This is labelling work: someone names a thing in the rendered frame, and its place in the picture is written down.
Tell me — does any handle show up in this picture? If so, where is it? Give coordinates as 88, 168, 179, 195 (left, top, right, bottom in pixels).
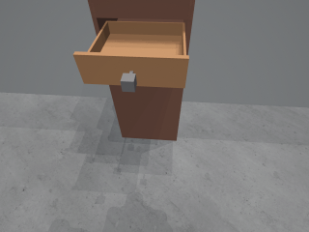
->
120, 71, 137, 93

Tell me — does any cabinet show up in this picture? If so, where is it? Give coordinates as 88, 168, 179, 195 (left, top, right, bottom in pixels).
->
88, 0, 195, 141

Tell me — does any drawer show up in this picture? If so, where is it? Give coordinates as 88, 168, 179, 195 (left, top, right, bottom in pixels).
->
72, 20, 189, 88

